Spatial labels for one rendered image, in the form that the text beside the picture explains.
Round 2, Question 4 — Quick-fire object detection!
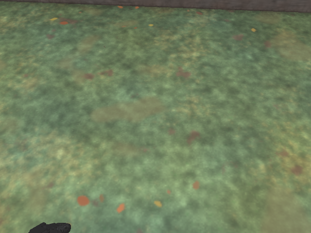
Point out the left robot hand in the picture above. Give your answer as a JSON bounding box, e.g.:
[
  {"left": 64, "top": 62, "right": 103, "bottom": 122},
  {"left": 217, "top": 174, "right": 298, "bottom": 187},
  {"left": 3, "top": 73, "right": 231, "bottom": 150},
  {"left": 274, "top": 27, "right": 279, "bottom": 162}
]
[{"left": 28, "top": 222, "right": 71, "bottom": 233}]

